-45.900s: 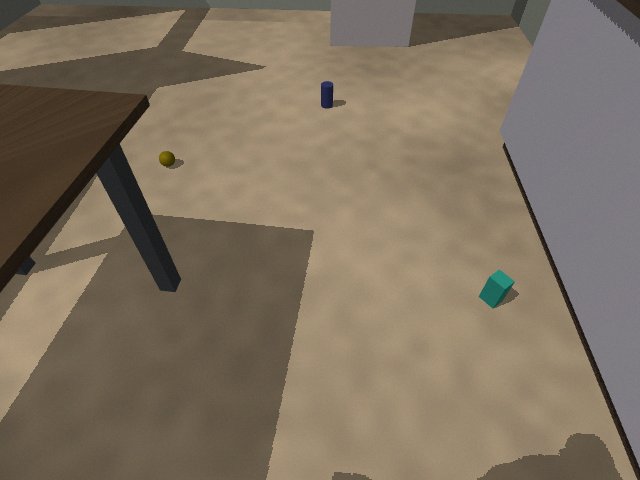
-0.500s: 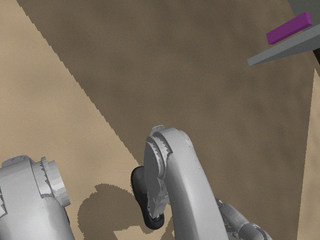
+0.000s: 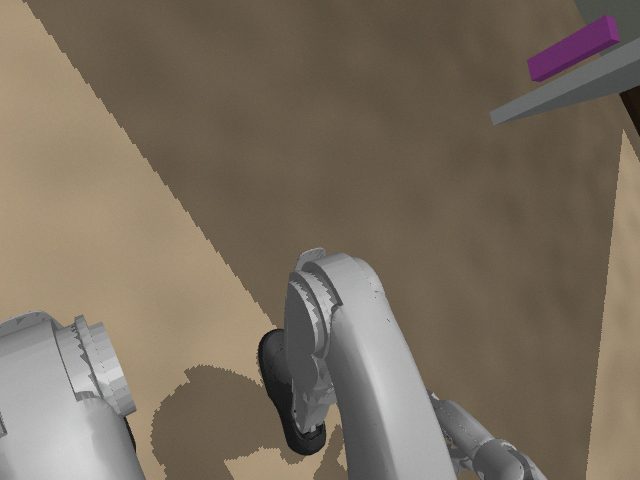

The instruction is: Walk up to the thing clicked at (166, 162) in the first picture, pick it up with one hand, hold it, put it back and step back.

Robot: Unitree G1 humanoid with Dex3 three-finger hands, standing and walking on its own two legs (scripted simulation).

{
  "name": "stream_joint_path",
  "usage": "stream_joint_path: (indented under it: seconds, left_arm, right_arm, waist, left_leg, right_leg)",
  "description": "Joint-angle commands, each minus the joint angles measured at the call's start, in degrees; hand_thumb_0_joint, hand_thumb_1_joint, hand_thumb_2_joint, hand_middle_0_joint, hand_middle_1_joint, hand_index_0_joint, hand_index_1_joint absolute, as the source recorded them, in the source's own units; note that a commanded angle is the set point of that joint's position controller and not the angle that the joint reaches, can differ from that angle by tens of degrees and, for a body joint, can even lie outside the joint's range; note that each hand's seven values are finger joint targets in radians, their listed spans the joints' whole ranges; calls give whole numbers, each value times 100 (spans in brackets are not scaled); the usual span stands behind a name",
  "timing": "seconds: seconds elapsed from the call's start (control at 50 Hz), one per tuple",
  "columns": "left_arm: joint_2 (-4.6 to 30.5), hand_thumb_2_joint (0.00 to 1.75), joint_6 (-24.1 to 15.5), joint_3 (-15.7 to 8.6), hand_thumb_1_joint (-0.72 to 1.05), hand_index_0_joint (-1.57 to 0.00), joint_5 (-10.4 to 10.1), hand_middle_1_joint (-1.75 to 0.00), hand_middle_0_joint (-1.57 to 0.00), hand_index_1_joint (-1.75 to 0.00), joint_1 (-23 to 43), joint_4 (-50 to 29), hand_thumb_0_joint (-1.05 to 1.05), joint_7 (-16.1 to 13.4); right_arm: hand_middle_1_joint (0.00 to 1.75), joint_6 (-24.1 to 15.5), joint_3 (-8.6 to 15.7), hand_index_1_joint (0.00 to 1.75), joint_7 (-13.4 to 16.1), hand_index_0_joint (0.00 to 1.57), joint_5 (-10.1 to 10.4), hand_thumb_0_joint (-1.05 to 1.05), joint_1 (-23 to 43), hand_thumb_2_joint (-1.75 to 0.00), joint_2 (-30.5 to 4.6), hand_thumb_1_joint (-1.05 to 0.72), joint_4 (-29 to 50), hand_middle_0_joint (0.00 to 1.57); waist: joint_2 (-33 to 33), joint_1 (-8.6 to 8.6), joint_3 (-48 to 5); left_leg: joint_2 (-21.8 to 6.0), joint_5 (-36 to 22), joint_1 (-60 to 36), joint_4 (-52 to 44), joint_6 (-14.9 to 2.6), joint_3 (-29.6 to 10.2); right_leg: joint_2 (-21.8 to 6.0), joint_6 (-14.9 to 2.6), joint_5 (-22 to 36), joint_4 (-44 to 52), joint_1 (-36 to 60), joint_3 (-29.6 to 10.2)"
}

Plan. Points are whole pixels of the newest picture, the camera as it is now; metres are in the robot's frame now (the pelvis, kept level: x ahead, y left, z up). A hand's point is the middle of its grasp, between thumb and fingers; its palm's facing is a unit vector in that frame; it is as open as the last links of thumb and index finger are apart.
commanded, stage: close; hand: left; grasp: from above
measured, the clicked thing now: out of the picture +0.41 +0.41 -0.26
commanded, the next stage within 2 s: settle in 1.00 s
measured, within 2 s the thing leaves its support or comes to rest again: leaves its support in 1.42 s
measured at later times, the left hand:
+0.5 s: hand out of the picture +0.39 +0.41 -0.23, palm faces -0.41 -0.18 -0.89, open 10.0 cm
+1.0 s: hand out of the picture +0.40 +0.41 -0.22, palm faces -0.40 -0.18 -0.90, open 9.7 cm
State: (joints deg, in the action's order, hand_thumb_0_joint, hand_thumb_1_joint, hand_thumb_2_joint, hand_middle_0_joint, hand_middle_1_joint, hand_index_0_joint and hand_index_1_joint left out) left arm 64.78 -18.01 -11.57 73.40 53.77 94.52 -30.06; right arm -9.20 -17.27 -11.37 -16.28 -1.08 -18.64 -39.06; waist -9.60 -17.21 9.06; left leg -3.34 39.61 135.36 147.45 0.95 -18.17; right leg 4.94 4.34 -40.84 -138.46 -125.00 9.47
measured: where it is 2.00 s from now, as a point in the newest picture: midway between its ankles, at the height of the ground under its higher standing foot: (216, 446)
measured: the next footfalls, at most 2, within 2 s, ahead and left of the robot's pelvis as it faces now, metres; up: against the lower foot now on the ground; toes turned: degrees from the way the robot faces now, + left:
none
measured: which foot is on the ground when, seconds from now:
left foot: down 0.00-1.00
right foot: down 0.00-1.00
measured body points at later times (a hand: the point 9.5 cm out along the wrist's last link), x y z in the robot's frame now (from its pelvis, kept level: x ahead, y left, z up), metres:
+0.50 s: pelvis +0.00 +0.00 +0.00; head +0.25 +0.15 +0.34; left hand +0.41 +0.41 -0.18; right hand +0.11 -0.25 -0.06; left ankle +0.07 +0.14 -0.26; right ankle +0.11 -0.13 -0.26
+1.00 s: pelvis +0.00 +0.00 +0.00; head +0.25 +0.15 +0.34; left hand +0.42 +0.41 -0.17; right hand +0.11 -0.25 -0.06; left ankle +0.07 +0.14 -0.26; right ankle +0.11 -0.13 -0.26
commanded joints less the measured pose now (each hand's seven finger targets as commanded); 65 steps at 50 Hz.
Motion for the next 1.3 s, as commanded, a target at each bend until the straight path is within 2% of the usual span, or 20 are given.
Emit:
stream_joint_path:
  seconds: [0.0,0.22,0.26,0.32,0.34,0.36,0.42,0.48,0.5,0.52,0.62,0.74,0.82,0.88,0.98,1.06,1.12,1.16,1.2,1.28]
  left_arm:
    - [1624,82,-100,-135,-15,-34,-115,-90,-32,-88,1118,-709,0,-245]
    - [1710,74,-101,-100,1,-45,43,-88,-41,-84,1161,-615,0,-395]
    - [1523,73,-63,31,3,-47,75,-86,-43,-82,1227,-637,0,-387]
    - [1554,70,-64,-41,8,-51,0,-84,-47,-80,1210,-540,0,-427]
    - [1501,68,-51,109,8,-51,22,-83,-47,-79,1325,-607,0,-395]
    - [1568,69,-42,-47,11,-53,-11,-84,-49,-80,1205,-499,0,-413]
    - [1531,67,-48,56,15,-56,-22,-84,-51,-79,1308,-657,0,-399]
    - [1636,69,-41,-102,19,-59,-65,-83,-55,-79,1099,-484,0,-399]
    - [1668,69,-81,-81,22,-62,-86,-81,-58,-77,1346,-829,0,-408]
    - [1699,70,-23,-104,22,-62,-5,-81,-59,-78,1090,-491,0,-388]
    - [1623,69,-33,-66,33,-70,-79,-79,-67,-75,1252,-666,0,-341]
    - [1554,69,-35,13,40,-76,-42,-78,-73,-74,1268,-753,0,-307]
    - [1607,71,-54,-115,47,-82,-62,-76,-79,-73,1138,-756,0,-344]
    - [1588,71,8,-81,50,-84,-39,-77,-81,-74,1073,-517,0,-270]
    - [1573,74,-26,-46,59,-91,-111,-76,-88,-73,1229,-791,0,-285]
    - [1479,73,6,61,67,-97,-95,-75,-94,-72,1265,-714,0,-204]
    - [1542,79,9,-61,59,-98,-140,-78,-94,-75,941,-465,0,-226]
    - [1577,79,-4,-15,63,-100,-105,-78,-96,-75,1277,-864,0,-178]
    - [1588,80,17,6,63,-101,-162,-79,-98,-76,1282,-989,0,-136]
    - [1775,81,86,-163,64,-101,-155,-77,-99,-75,1222,-1083,0,-15]
  right_arm:
    - [30,52,560,30,101,20,18,0,-749,-90,-1864,-89,45,20]
    - [30,24,544,30,88,20,-46,0,-718,-90,-1909,-89,11,20]
    - [30,7,552,30,68,20,-40,0,-782,-90,-1896,-89,-23,20]
    - [30,-1,548,30,82,20,-37,0,-715,-90,-1903,-89,-1,20]
    - [30,-24,538,30,76,20,-29,0,-744,-90,-1896,-89,-30,20]
    - [30,-22,524,30,84,20,-55,0,-709,-90,-1895,-89,2,20]
    - [30,-41,518,30,79,20,-42,0,-735,-90,-1897,-89,-5,20]
    - [30,-39,531,30,102,20,-26,0,-692,-90,-1902,-89,21,20]
    - [30,-35,506,30,98,20,-56,0,-706,-90,-1892,-89,23,20]
    - [30,-42,526,30,94,20,-25,0,-716,-90,-1912,-89,43,20]
    - [30,-55,559,30,78,20,-17,0,-757,-90,-1930,-89,22,20]
    - [30,-55,558,30,76,20,-7,0,-727,-90,-1873,-89,24,20]
    - [30,-24,570,30,78,20,-34,0,-784,-90,-1893,-89,-51,20]
    - [30,-34,606,30,48,20,-5,0,-791,-90,-1932,-89,-21,20]
    - [30,-29,569,30,60,20,-8,0,-759,-90,-1897,-89,-2,20]
    - [30,-46,584,30,44,20,-5,0,-780,-90,-1889,-89,-20,20]
    - [30,-16,576,30,71,20,0,0,-719,-90,-1934,-90,31,20]
    - [30,-26,580,30,59,20,-17,0,-810,-90,-1912,-90,62,20]
    - [30,-15,564,30,68,20,2,0,-751,-90,-1864,-90,27,20]
    - [30,-2,654,30,58,20,56,0,-812,-90,-1889,-90,38,20]
  waist:
    - [3112,-74,-3498]
    - [3201,-108,-3605]
    - [3258,-162,-3543]
    - [3103,-133,-3470]
    - [3146,-189,-3330]
    - [3015,-151,-3469]
    - [3134,-138,-3496]
    - [3050,-102,-3494]
    - [3109,-92,-3579]
    - [3114,-94,-3500]
    - [3022,-158,-3442]
    - [3160,-83,-3566]
    - [3215,-38,-3668]
    - [3110,-125,-3466]
    - [3189,-54,-3646]
    - [3176,-125,-3435]
    - [3048,-71,-3494]
    - [3222,-110,-3555]
    - [3356,-11,-3823]
    - [3492,32,-3836]
  left_leg:
    - [-161,-1156,-2982,-1465,-89,782]
    - [-170,-1135,-3127,-1424,-87,779]
    - [-166,-1256,-3193,-1420,-80,784]
    - [-167,-1077,-3046,-1446,-87,768]
    - [-145,-1020,-2920,-1412,-97,812]
    - [-169,-993,-2914,-1418,-102,784]
    - [-156,-1108,-2995,-1407,-93,789]
    - [-162,-1033,-2892,-1404,-102,788]
    - [-151,-1078,-2909,-1402,-103,810]
    - [-155,-1068,-2973,-1435,-89,786]
    - [-146,-995,-2870,-1409,-100,776]
    - [-145,-1051,-2978,-1429,-89,804]
    - [-143,-1247,-3072,-1460,-70,793]
    - [-156,-1202,-3052,-1433,-79,751]
    - [-144,-1220,-3041,-1443,-82,803]
    - [-140,-1064,-3013,-1466,-76,781]
    - [-146,-1007,-2976,-1503,-78,756]
    - [-136,-1162,-3086,-1475,-76,796]
    - [-134,-1336,-3228,-1470,-79,812]
    - [-133,-1312,-3279,-1516,-56,821]
  right_leg:
    - [190,-490,1526,1158,1455,734]
    - [186,-497,1531,1136,1437,739]
    - [193,-490,1612,1106,1382,744]
    - [198,-488,1497,1158,1370,768]
    - [178,-477,1482,1160,1327,733]
    - [209,-476,1459,1210,1466,735]
    - [196,-473,1545,1144,1415,746]
    - [202,-475,1488,1177,1504,712]
    - [201,-461,1544,1197,1539,724]
    - [178,-491,1494,1136,1463,719]
    - [183,-466,1452,1155,1386,748]
    - [186,-491,1491,1169,1418,710]
    - [191,-483,1629,1156,1528,739]
    - [170,-486,1548,1079,1306,744]
    - [178,-483,1606,1171,1485,722]
    - [165,-496,1452,1120,1265,737]
    - [172,-494,1419,1169,1408,744]
    - [161,-482,1538,1150,1421,717]
    - [172,-491,1686,1183,1507,698]
    - [144,-522,1599,1125,1401,676]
